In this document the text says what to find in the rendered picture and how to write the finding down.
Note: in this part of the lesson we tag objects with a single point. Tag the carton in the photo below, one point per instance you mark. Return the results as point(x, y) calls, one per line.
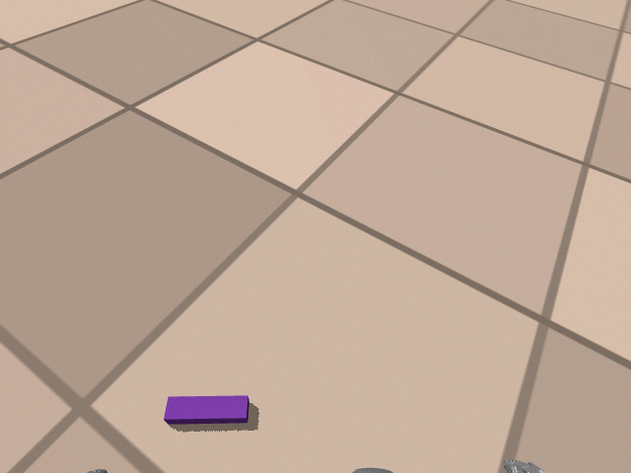
point(206, 410)

